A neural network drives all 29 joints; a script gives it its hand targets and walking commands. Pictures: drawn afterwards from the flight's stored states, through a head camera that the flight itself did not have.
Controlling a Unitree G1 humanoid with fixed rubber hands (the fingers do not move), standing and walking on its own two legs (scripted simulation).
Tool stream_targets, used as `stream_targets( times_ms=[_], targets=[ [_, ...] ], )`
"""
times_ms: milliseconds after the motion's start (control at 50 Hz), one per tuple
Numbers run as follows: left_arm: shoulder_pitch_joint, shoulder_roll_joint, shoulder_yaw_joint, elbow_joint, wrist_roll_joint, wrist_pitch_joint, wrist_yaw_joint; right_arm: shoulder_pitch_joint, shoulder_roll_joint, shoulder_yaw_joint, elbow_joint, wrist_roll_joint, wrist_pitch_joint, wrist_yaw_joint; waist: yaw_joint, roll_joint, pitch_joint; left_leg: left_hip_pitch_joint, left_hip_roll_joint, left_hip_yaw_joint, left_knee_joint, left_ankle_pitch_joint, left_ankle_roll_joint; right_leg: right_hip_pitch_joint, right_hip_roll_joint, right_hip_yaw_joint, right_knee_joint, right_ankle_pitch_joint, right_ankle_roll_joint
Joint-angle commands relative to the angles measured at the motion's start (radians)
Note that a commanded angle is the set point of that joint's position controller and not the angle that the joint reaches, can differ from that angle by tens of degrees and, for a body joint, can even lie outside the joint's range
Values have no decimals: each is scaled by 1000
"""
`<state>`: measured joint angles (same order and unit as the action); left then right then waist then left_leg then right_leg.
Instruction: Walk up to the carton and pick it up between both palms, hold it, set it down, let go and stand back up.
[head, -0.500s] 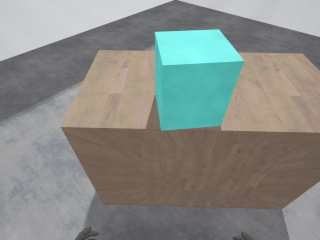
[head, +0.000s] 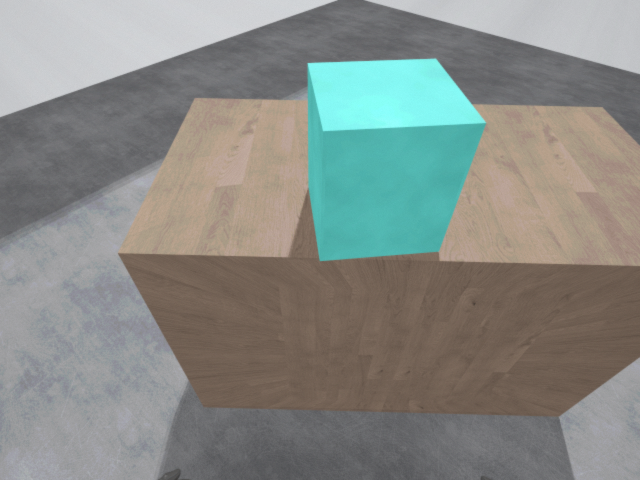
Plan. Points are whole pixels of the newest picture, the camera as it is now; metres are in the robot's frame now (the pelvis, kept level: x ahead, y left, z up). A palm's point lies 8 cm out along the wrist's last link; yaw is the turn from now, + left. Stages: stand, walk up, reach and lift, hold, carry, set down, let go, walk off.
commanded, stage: stand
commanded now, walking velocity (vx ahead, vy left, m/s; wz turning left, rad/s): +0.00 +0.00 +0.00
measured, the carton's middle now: (376, 162) +0.59 -0.06 +0.09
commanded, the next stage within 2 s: none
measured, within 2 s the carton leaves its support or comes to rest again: neither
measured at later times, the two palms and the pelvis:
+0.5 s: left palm out of the picture +0.10 +0.22 -0.11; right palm out of the picture +0.09 -0.23 -0.11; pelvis +0.01 +0.00 +0.00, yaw +0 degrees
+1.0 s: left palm out of the picture +0.07 +0.23 -0.12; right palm out of the picture +0.07 -0.24 -0.11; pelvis +0.01 +0.00 +0.01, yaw +0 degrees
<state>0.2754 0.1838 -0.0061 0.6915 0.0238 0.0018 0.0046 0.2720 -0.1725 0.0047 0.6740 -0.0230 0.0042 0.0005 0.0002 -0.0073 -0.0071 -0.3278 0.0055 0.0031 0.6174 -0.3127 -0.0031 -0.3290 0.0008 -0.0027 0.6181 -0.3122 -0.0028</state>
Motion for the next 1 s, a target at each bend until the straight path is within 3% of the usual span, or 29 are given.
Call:
stream_targets(
  times_ms=[0,140,160,180,200,220,260,280,320,360,420,440,460,480,580,680,700,720,740,760,780,840,880,900,920,980],
  targets=[
    [-11,75,25,-66,1,-21,4,-1,-91,-31,-64,1,-21,-8,0,22,-36,8,37,-50,-99,103,29,23,-46,66,-112,110,-31],
    [16,84,29,-51,-1,-19,6,-7,-82,-30,-59,4,-20,-11,14,4,-18,1,47,-62,-117,126,33,43,-40,60,-95,148,-28],
    [-6,70,25,-49,0,-15,6,18,-80,-34,-48,3,-18,-9,-6,-10,-24,20,43,-52,-108,118,30,32,-40,59,-103,138,-30],
    [14,74,24,-45,-3,-14,5,15,-103,-39,-51,0,-14,-9,3,4,3,22,41,-50,-109,117,31,3,-44,75,-115,125,-32],
    [-1,67,25,-43,-3,-12,2,25,-84,-33,-47,2,-12,-9,-7,26,12,5,46,-57,-125,85,33,8,-41,67,-119,102,-36],
    [1,69,23,-46,0,-15,3,22,-85,-35,-47,2,-14,-10,-4,-9,-18,7,52,-67,-122,91,36,33,-37,60,-108,123,-35],
    [7,80,27,-41,-2,-18,5,27,-99,-38,-40,1,-14,-10,-5,14,-16,7,49,-65,-129,91,36,40,-44,67,-115,132,-34],
    [10,77,26,-37,0,-21,6,24,-86,-35,-42,4,-16,-9,-2,-13,-42,35,44,-50,-110,106,35,27,-51,75,-125,127,-41],
    [-19,95,32,-38,-1,-21,12,8,-75,-33,-46,0,-19,-11,-11,6,-48,60,44,-46,-95,160,35,21,-51,76,-124,149,-38],
    [-6,88,32,-32,-1,-22,9,30,-81,-34,-32,5,-21,-12,-4,23,-43,30,47,-52,-114,137,34,47,-44,64,-117,132,-36],
    [9,80,34,-12,-2,-18,6,32,-87,-39,-29,5,-21,-13,-5,-22,-24,21,50,-63,-125,107,34,52,-40,61,-125,126,-38],
    [27,70,33,-5,-5,-18,7,37,-93,-40,-20,4,-20,-17,6,15,-13,11,50,-63,-128,133,37,70,-48,67,-119,155,-39],
    [14,79,35,-7,-3,-17,9,38,-80,-38,-19,4,-18,-16,-1,-25,3,23,49,-59,-128,122,34,27,-53,76,-138,128,-43],
    [16,73,35,-4,-4,-17,8,35,-79,-40,-15,2,-18,-17,6,9,-16,24,47,-58,-121,128,36,51,-50,75,-131,127,-39],
    [8,81,40,7,-2,-19,16,36,-88,-43,-6,2,-22,-21,0,28,-26,26,58,-61,-132,174,39,79,-51,66,-113,182,-41],
    [30,67,39,36,-4,-14,20,54,-93,-49,25,1,-17,-24,5,-7,16,38,46,-59,-133,142,38,39,-50,80,-145,140,-41],
    [9,88,44,34,3,-13,18,49,-75,-45,25,3,-17,-22,-8,11,25,21,43,-59,-145,110,36,37,-50,76,-153,113,-38],
    [20,80,43,37,-2,-15,14,46,-76,-44,26,4,-16,-23,1,-11,28,45,51,-60,-139,120,39,23,-45,77,-157,130,-37],
    [5,66,42,43,1,-15,14,54,-87,-48,34,3,-14,-24,-13,-6,24,36,46,-58,-145,99,38,34,-47,80,-165,120,-41],
    [25,66,40,50,-4,-15,13,58,-96,-51,41,2,-14,-25,3,-13,21,26,45,-58,-152,86,36,42,-47,80,-163,107,-41],
    [18,79,45,54,-3,-18,10,74,-98,-51,50,5,-18,-24,-8,-14,-6,48,52,-58,-149,129,38,65,-56,84,-156,151,-42],
    [42,80,45,76,-5,-21,13,61,-91,-48,67,6,-24,-26,5,43,-36,69,60,-63,-157,179,41,96,-47,73,-140,175,-42],
    [33,88,49,90,-4,-21,14,61,-94,-51,71,4,-28,-23,-4,-12,-36,64,59,-65,-153,182,40,111,-52,69,-144,196,-38],
    [26,68,45,90,-8,-22,15,49,-101,-53,78,6,-27,-24,5,-14,-15,61,57,-64,-154,172,40,91,-53,76,-155,183,-41],
    [42,80,48,100,-6,-19,15,49,-88,-52,89,9,-24,-24,8,23,13,50,59,-67,-166,156,40,80,-52,75,-163,174,-41],
    [42,74,46,125,-5,-18,24,56,-93,-54,110,4,-21,-31,7,10,12,73,54,-60,-167,151,41,78,-55,83,-170,178,-42]
  ],
)
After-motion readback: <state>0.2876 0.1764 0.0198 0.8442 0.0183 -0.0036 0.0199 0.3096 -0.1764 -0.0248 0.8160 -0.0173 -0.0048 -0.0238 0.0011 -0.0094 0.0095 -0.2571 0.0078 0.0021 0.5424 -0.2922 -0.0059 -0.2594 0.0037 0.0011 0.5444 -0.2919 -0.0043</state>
